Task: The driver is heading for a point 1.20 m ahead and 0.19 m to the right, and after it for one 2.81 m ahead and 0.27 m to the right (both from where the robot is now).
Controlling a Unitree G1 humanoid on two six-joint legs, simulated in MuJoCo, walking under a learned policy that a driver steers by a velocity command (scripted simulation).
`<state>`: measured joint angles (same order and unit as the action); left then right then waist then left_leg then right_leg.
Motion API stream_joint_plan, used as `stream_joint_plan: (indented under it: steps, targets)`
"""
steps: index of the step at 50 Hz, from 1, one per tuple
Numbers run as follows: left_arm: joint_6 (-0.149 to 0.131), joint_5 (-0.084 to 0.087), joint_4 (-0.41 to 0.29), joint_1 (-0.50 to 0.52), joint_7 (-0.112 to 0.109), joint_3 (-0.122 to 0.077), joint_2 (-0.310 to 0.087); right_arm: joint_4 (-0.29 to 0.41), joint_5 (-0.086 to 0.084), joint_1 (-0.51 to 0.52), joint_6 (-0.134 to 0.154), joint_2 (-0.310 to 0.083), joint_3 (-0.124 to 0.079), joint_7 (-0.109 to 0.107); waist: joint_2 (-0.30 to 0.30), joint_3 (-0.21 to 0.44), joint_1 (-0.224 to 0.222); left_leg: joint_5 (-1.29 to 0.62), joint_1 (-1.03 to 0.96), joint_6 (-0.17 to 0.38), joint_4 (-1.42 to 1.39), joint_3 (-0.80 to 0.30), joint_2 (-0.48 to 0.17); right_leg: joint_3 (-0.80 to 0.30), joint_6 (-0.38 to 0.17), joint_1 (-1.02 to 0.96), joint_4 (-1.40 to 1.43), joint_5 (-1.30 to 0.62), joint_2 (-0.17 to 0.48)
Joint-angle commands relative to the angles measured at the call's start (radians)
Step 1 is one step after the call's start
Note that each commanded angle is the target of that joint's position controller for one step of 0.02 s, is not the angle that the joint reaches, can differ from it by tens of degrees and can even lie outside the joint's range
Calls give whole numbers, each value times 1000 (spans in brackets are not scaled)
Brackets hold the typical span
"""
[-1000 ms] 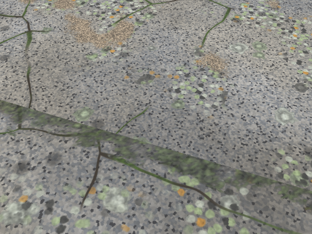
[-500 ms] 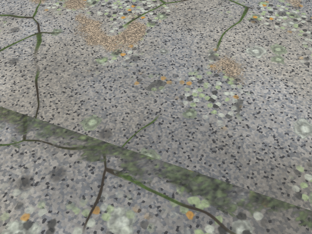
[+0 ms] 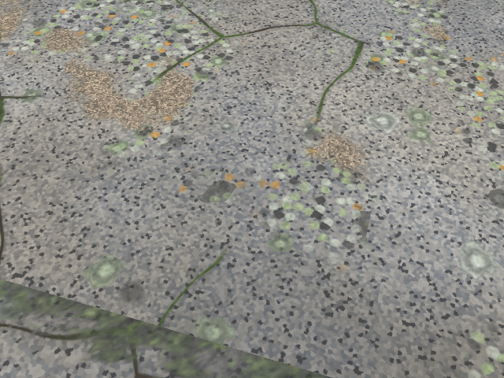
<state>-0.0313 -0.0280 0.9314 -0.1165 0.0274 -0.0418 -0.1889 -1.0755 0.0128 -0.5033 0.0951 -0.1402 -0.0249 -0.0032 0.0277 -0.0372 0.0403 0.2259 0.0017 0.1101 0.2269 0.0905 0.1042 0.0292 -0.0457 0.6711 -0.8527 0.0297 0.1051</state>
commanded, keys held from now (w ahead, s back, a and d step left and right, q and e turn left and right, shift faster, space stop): w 0.74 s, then w+e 0.26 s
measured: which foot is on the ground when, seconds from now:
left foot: down 0.00-0.22, up 0.24-0.80, down 0.82-1.00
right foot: up 0.00-0.20, down 0.22-0.82, up 0.84-1.00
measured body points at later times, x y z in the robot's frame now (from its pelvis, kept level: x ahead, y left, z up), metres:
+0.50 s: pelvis +0.27 -0.05 +0.00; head +0.28 -0.06 +0.45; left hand +0.23 +0.20 -0.14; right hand +0.36 -0.30 -0.14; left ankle +0.35 +0.12 -0.67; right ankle +0.27 -0.10 -0.74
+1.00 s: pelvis +0.51 +0.02 -0.01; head +0.52 +0.03 +0.44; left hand +0.56 +0.29 -0.16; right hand +0.50 -0.24 -0.15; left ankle +0.48 +0.11 -0.74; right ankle +0.48 -0.10 -0.66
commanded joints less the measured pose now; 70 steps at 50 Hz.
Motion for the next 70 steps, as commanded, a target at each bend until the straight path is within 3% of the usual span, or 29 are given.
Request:
stream_joint_plan:
  steps: [1,7,10,11,12,13,15,17,22,28,31,32,37,39,40,41,42,43,44,46,50,53,59,64,66,67,68,69,70]
  targets:
    - [-8,7,-78,112,3,7,-18,24,-3,-76,14,-108,-10,-9,-84,-89,1,-430,44,66,-85,-152,-272,50,-1,6,125,-75,-38]
    - [-22,11,-131,215,1,1,-47,4,15,-97,1,-135,-14,-22,-94,-99,4,-675,-137,75,20,-136,-317,80,-63,-41,289,74,-92]
    - [-48,14,-37,-108,-11,-29,-94,10,8,-32,-9,-168,-18,-27,-102,80,-139,-932,-98,27,364,-87,-282,81,-123,-462,392,63,-163]
    - [-59,-11,5,-296,-22,-48,-151,35,-4,-18,-11,-150,-12,-25,-51,203,-208,-669,99,10,643,-59,-245,-88,-175,-741,394,95,-5]
    - [-55,-25,12,-384,-23,-72,-245,49,-44,-147,-14,-51,6,-11,154,372,-164,50,485,-42,1065,-1,-63,-575,-327,-1074,432,178,305]
    - [-36,14,16,-341,-11,-65,-201,28,-18,-112,-16,-146,-25,-14,40,356,-156,264,599,-24,1191,-125,-42,-711,-326,-1021,530,215,305]
    - [-42,20,0,-167,-7,-44,-127,84,-12,53,-5,-144,-31,-14,-8,84,-94,109,622,-23,1120,-142,-127,-428,-252,-724,607,71,231]
    - [-59,19,16,-139,-14,-24,-66,79,11,57,-30,-103,-30,-8,-4,12,-25,76,520,-39,1005,-145,-174,-265,-182,-538,640,-91,147]
    - [-85,25,62,-243,-13,-21,-102,124,17,160,-80,-102,-37,4,35,-18,1,-39,549,-66,831,-110,-197,-150,-159,-487,707,-117,85]
    - [-72,33,72,-327,-28,-4,-115,221,4,433,-75,-108,-23,22,32,-57,-57,-270,589,-79,489,-59,-195,-77,-127,-553,742,-235,50]
    - [-61,18,92,-382,-30,-1,-117,224,6,471,-85,-115,-16,20,56,-35,-77,-243,551,-78,492,-34,-167,-54,-130,-623,713,-318,61]
    - [-61,-1,111,-433,-34,-11,-141,196,17,407,-85,-143,-30,23,78,-6,-66,-271,601,-60,610,-82,-192,-89,-166,-723,671,-345,126]
    - [-43,-10,99,-429,-50,-22,-144,220,23,504,-66,-169,-41,29,21,-63,-83,-80,715,-27,580,-90,-194,-108,-209,-874,569,-396,176]
    - [-43,-2,84,-365,-48,-24,-150,208,16,461,-56,-151,-40,27,34,-60,-44,-12,518,-13,494,-47,-142,-74,-176,-763,466,-581,135]
    - [-45,2,78,-333,-40,-28,-158,164,19,332,-51,-155,-49,26,42,-5,8,13,319,2,440,-23,-99,-50,-153,-683,334,-681,99]
    - [-46,13,79,-306,-34,-33,-168,95,24,149,-43,-167,-62,25,36,50,81,-50,95,10,359,1,-67,-45,-134,-570,135,-660,58]
    - [-58,11,58,-261,-27,-31,-152,24,36,-70,-33,-251,-96,22,-60,102,183,-117,-154,44,311,-87,-157,-7,-94,-329,-201,-395,-31]
    - [-62,7,41,-359,-26,-15,-33,35,37,-40,-18,-316,-100,27,-291,132,69,-146,-265,126,204,-465,-428,1,-48,-46,-578,519,-170]
    - [-60,15,23,-354,-38,-29,-104,61,-5,21,-14,-301,-94,34,-240,97,51,-124,-157,166,84,-597,-482,-80,-70,53,-569,471,-146]
    - [-31,22,11,-262,-33,-51,-148,103,-2,197,6,-206,-65,44,-88,-56,-24,-141,86,138,41,-429,-451,-119,-64,-16,-445,355,-51]
    - [45,-32,-23,-188,1,-52,-94,73,23,164,34,-230,-73,15,-63,-85,-58,-123,174,106,44,-231,-397,-84,-36,-33,-339,159,-27]
    - [29,2,-88,-16,22,-47,-75,90,20,177,75,-178,-51,8,-78,-119,-43,48,240,12,5,-68,-290,-33,-30,-20,-28,-151,-62]
    - [24,9,-122,128,46,-41,-91,73,37,56,71,-159,-31,-18,-74,-115,14,189,190,-7,206,-4,-312,-11,-63,-80,195,-609,-78]
    - [12,-24,-119,199,53,-13,-74,55,44,-22,34,-152,-17,-31,-1,-184,67,133,130,-4,486,47,-282,70,-32,-159,410,-552,-88]
    - [2,-45,-62,53,33,-16,-95,48,37,-50,5,-182,-19,-46,23,-116,13,-161,44,0,730,60,-270,96,-53,-285,533,-478,-105]
    - [2,-62,1,-118,20,-30,-126,38,27,-56,-15,-204,-26,-47,-5,-38,-61,-311,61,7,971,58,-264,101,-84,-450,545,-389,-118]
    - [-3,-65,69,-312,8,-55,-166,40,4,-34,-23,-206,-32,-42,68,74,-168,-282,157,-11,1350,109,-225,101,-140,-698,628,-534,-96]
    - [-2,-41,77,-371,13,-80,-260,65,-7,-96,-27,-140,-30,-20,223,149,-114,622,749,-54,1738,107,-118,-73,-246,-1196,192,-1013,80]
    - [-4,8,37,-441,21,-90,-298,147,-34,-17,-22,-191,-23,-28,124,390,-208,566,991,-55,1776,-52,-174,-325,-377,-1454,92,-1039,284]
